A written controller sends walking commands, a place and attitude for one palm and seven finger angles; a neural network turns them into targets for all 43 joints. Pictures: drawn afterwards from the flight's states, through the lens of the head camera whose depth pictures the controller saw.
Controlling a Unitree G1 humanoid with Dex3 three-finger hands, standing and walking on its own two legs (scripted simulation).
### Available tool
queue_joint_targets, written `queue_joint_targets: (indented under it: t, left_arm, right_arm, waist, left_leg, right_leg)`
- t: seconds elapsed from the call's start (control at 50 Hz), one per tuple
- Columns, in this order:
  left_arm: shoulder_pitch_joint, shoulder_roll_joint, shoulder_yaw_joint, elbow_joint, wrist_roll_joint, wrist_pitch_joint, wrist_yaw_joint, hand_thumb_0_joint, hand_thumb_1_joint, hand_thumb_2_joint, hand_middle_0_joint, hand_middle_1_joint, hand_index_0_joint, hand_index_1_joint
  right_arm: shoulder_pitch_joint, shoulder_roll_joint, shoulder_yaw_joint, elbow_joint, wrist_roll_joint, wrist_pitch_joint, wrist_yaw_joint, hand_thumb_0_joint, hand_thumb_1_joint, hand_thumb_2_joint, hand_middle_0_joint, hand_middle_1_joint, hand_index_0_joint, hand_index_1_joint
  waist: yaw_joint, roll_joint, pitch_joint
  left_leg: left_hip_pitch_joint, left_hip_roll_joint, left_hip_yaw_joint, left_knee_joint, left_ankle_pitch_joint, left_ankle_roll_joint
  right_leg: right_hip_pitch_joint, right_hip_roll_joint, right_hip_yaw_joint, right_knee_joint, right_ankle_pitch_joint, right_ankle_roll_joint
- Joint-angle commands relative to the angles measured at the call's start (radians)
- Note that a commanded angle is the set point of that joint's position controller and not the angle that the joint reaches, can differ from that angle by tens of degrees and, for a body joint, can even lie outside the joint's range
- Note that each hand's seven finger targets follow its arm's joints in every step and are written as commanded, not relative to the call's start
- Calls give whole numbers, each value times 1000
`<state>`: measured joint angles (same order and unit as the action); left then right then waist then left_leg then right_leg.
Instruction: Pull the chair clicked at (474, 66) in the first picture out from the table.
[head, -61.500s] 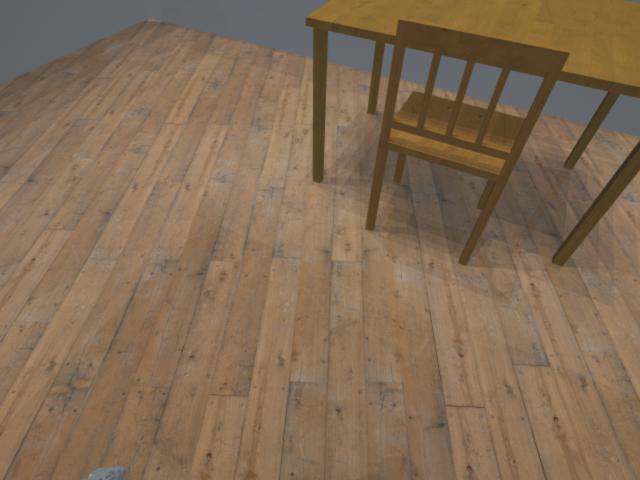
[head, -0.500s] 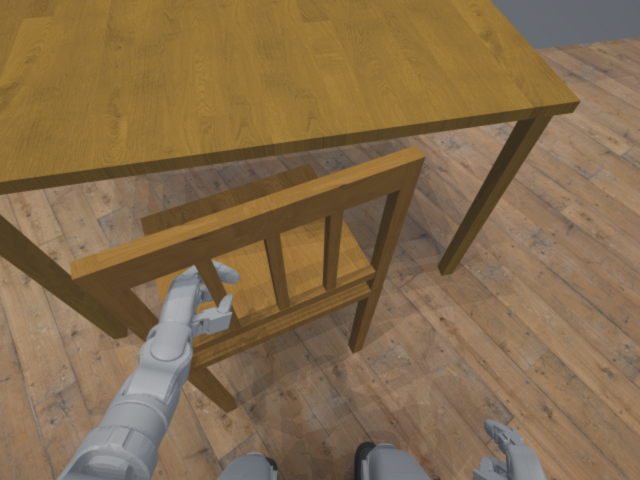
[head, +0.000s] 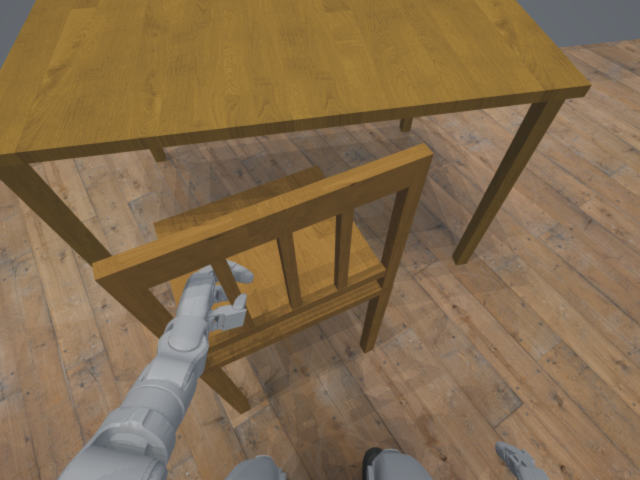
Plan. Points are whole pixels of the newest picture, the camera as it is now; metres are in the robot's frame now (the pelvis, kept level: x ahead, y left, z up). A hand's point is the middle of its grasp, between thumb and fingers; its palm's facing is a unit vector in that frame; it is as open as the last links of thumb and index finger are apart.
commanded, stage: step backward, pulling the chair out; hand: left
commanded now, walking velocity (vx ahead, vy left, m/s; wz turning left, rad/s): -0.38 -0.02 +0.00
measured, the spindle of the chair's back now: (290, 272) +0.42 +0.05 -0.09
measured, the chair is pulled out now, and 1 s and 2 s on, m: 0.14 0.34 0.46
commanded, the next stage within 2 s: stop walking, hand still on the chair in 1.02 s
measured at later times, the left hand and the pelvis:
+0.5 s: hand (226, 379) +0.25 +0.13 -0.06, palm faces -0.11 -0.96 -0.24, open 5.6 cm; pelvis -0.09 +0.01 +0.00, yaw +1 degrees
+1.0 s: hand (214, 478) +0.14 +0.13 -0.06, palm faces -0.16 -0.96 -0.22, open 5.5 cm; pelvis -0.21 +0.04 +0.00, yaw +1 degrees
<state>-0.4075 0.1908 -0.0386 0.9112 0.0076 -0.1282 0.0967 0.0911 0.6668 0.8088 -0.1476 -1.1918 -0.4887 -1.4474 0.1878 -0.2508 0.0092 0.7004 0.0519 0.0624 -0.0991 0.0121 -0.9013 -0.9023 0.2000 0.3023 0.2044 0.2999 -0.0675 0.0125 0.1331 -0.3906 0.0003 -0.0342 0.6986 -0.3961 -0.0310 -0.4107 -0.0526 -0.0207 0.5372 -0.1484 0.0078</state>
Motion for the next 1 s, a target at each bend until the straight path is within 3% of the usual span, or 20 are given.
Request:
queue_joint_targets:
  t: [0.0,0.04,0.1,0.14,0.18,0.24,0.28,0.34,0.4,0.46,0.5,0.56,0.6,0.62,0.64,0.68,0.84,0.9,0.96,0.98]
  left_arm:
    - [-178,119,28,-246,-29,-45,3,0,900,900,-500,-1450,-500,-1450]
    - [-192,63,-5,-280,-33,-53,-10,0,900,900,-500,-1450,-500,-1450]
    - [-252,73,-4,-327,-22,-57,-8,0,900,900,-500,-1450,-500,-1450]
    - [-236,88,-1,-293,-14,-63,-9,0,900,900,-500,-1450,-500,-1450]
    - [-249,151,21,-272,-19,-67,-5,0,900,900,-500,-1450,-500,-1450]
    - [-211,153,49,-236,-13,-47,-2,0,900,900,-500,-1450,-500,-1450]
    - [-199,140,49,-220,-13,-29,-2,0,900,900,-500,-1450,-500,-1450]
    - [-203,105,12,-240,-26,-23,-10,0,900,900,-500,-1450,-500,-1450]
    - [-235,35,-32,-296,-23,-33,-10,0,900,900,-500,-1450,-500,-1450]
    - [-335,29,-21,-272,-26,-53,-4,0,900,900,-500,-1450,-500,-1450]
    - [-332,36,-22,-224,-9,-67,-5,0,900,900,-500,-1450,-500,-1450]
    - [-311,82,0,-187,11,-106,-21,0,900,900,-500,-1450,-500,-1450]
    - [-328,142,7,-193,11,-115,-21,0,900,900,-500,-1450,-500,-1450]
    - [-296,184,53,-162,-9,-102,-9,0,900,900,-500,-1450,-500,-1450]
    - [-261,182,68,-160,-13,-93,-6,0,900,900,-500,-1450,-500,-1450]
    - [-206,164,76,-170,-8,-68,-4,0,900,900,-500,-1450,-500,-1450]
    - [-134,110,47,-236,-22,-13,-5,0,900,900,-500,-1450,-500,-1450]
    - [-142,87,11,-284,-19,-19,-13,0,900,900,-500,-1450,-500,-1450]
    - [-181,5,-43,-321,-17,-36,-31,0,900,900,-500,-1450,-500,-1450]
    - [-290,-12,-63,-402,-22,-55,-40,0,900,900,-500,-1450,-500,-1450]
  right_arm:
    - [13,-145,-43,-129,-15,-21,-31,0,-900,-900,200,300,200,300]
    - [7,-125,-53,-155,-13,-2,-13,0,-900,-900,200,300,200,300]
    - [-3,-114,-49,-156,-16,1,-10,0,-900,-900,200,300,200,300]
    - [21,-110,-56,-152,-12,-1,-7,0,-900,-900,200,300,200,300]
    - [46,-102,-61,-132,-2,0,-18,0,-900,-900,200,300,200,300]
    - [21,-79,-38,-127,-1,-21,-13,0,-900,-900,200,300,200,300]
    - [29,-86,-24,-118,-2,-26,-13,0,-900,-900,200,300,200,300]
    - [51,-108,-28,-120,-9,-21,-29,0,-900,-900,200,300,200,300]
    - [5,-128,-44,-176,-33,2,-20,0,-900,-900,200,300,200,300]
    - [28,-110,-52,-106,-21,-26,6,0,-900,-900,200,300,200,300]
    - [61,-121,-56,-82,-29,-47,21,0,-900,-900,200,300,200,300]
    - [54,-117,-54,-83,-28,-39,23,0,-900,-900,200,300,200,300]
    - [38,-77,-43,-102,-10,-26,9,0,-900,-900,200,300,200,300]
    - [26,-108,-69,-98,3,-30,-1,0,-900,-900,200,300,200,300]
    - [-5,-99,-65,-112,3,-36,-1,0,-900,-900,200,300,200,300]
    - [-26,-75,-35,-109,-2,-41,3,0,-900,-900,200,300,200,300]
    - [36,-86,-29,-128,-6,-33,-11,0,-900,-900,200,300,200,300]
    - [67,-107,-45,-128,-11,-19,-27,0,-900,-900,200,300,200,300]
    - [63,-157,-76,-161,-9,-7,-18,0,-900,-900,200,300,200,300]
    - [7,-108,-67,-161,-40,-20,-13,0,-900,-900,200,300,200,300]
  waist:
    - [37,23,-377]
    - [48,74,-402]
    - [42,187,-369]
    - [35,34,-374]
    - [26,-229,-384]
    - [56,-226,-420]
    - [39,-196,-435]
    - [24,-153,-375]
    - [45,262,-338]
    - [46,128,-328]
    - [33,153,-348]
    - [37,103,-368]
    - [24,-147,-355]
    - [45,-318,-404]
    - [68,-293,-421]
    - [67,-135,-453]
    - [55,-253,-450]
    - [32,-173,-442]
    - [35,143,-414]
    - [5,364,-378]
  left_leg:
    - [145,180,-161,-308,356,78]
    - [115,282,-185,-326,362,135]
    - [78,266,-129,-268,438,137]
    - [87,198,-54,-161,416,72]
    - [81,53,45,6,88,-2]
    - [17,19,-32,219,-154,1]
    - [83,26,-8,50,-104,-1]
    - [182,65,5,-309,71,34]
    - [36,367,-248,-454,134,190]
    - [341,336,-145,-241,790,189]
    - [457,319,-130,-189,911,153]
    - [309,263,-79,-131,705,96]
    - [79,99,72,-3,178,-9]
    - [19,32,28,167,-77,-15]
    - [-25,24,-39,288,-144,-7]
    - [-52,33,-69,289,-130,-18]
    - [105,-7,81,-61,-58,-18]
    - [269,53,129,-393,181,2]
    - [357,332,-34,-352,623,123]
    - [359,390,-108,-361,793,183]
  right_leg:
    - [180,-78,43,20,134,-16]
    - [199,7,13,117,-92,7]
    - [206,6,22,138,-47,-2]
    - [239,-58,83,-8,187,-22]
    - [163,-238,255,-197,118,-110]
    - [221,-340,291,-239,163,-190]
    - [241,-298,203,-180,260,-151]
    - [146,-174,105,-113,18,-51]
    - [92,44,-11,380,-279,14]
    - [-54,27,21,298,-340,-4]
    - [-7,28,5,95,-227,-3]
    - [235,-5,31,-161,166,-19]
    - [339,-233,227,-179,552,-103]
    - [343,-316,296,-201,608,-135]
    - [352,-354,297,-186,605,-158]
    - [406,-349,261,-124,629,-207]
    - [344,-270,176,-199,303,-142]
    - [257,-181,104,-123,187,-57]
    - [48,43,-37,225,-37,25]
    - [-80,51,-11,430,-258,20]
